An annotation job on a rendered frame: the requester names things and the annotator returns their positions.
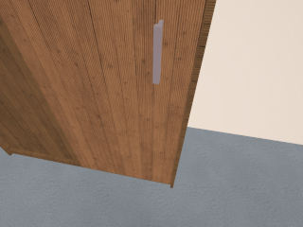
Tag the wardrobe door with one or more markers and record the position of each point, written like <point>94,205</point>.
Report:
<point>93,62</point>
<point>26,120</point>

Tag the handle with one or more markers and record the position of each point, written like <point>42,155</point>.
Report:
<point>157,51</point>

